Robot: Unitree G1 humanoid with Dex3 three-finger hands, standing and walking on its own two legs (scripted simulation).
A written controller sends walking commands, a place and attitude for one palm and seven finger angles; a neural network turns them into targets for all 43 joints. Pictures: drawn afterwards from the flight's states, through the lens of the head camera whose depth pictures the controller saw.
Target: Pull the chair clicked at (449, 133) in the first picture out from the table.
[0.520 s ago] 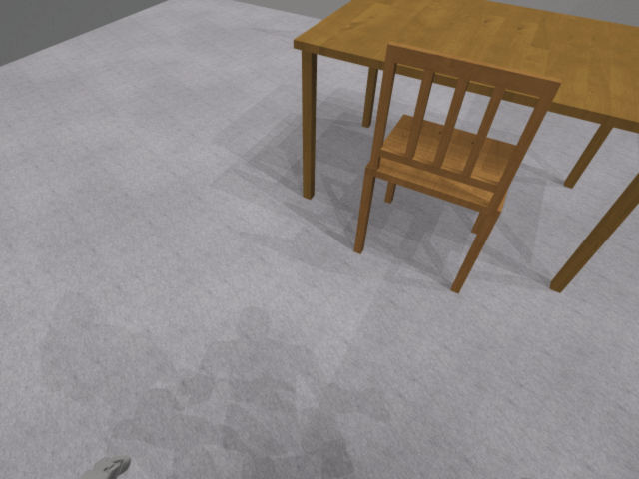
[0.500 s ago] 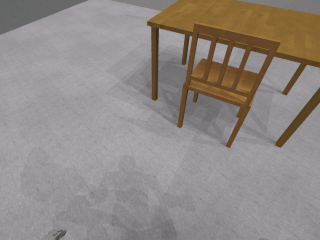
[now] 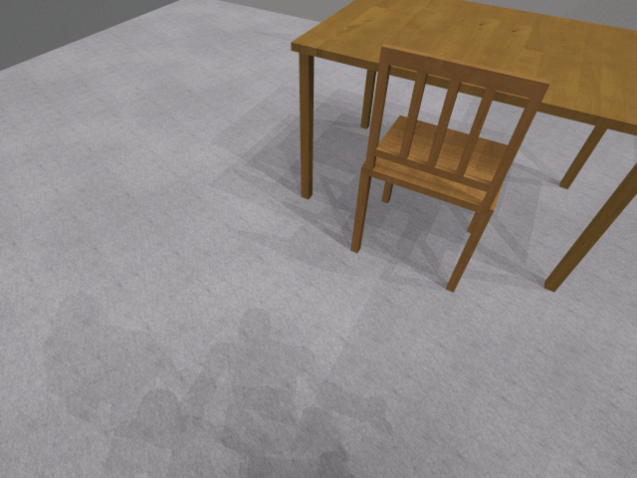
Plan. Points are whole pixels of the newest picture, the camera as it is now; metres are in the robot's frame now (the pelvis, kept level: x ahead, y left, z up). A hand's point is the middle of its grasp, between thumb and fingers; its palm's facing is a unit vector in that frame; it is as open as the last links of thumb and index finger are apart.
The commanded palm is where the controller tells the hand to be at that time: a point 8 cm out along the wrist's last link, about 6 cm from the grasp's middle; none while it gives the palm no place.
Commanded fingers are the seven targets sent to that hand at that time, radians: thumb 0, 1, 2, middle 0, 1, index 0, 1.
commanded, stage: stand and wait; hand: left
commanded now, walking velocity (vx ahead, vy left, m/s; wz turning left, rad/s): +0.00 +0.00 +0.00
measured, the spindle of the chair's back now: (442, 125) +1.04 -0.30 -0.11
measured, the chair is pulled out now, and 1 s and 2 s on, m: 0.00 0.00 0.00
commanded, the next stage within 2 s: look at it before walking up in 0.30 s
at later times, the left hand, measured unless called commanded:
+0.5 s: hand out of the picture +0.07 +0.24 -0.15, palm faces -0.04 -0.94 -0.33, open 7.4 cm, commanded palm none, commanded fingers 0.00 0.90 0.90 -0.20 -0.30 -0.20 -0.30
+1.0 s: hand out of the picture +0.07 +0.24 -0.15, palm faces -0.03 -0.95 -0.32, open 7.4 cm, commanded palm none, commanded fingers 0.00 0.90 0.90 -0.20 -0.30 -0.20 -0.30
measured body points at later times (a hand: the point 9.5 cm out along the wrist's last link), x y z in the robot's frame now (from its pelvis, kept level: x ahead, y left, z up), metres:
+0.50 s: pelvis -0.01 -0.01 +0.00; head -0.01 -0.01 +0.45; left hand +0.07 +0.28 -0.13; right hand +0.06 -0.30 -0.13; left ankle +0.00 +0.12 -0.74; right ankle +0.00 -0.12 -0.74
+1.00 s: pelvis +0.00 -0.01 +0.00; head +0.00 -0.01 +0.45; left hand +0.07 +0.28 -0.13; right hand +0.07 -0.31 -0.13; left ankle +0.00 +0.12 -0.74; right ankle +0.00 -0.12 -0.74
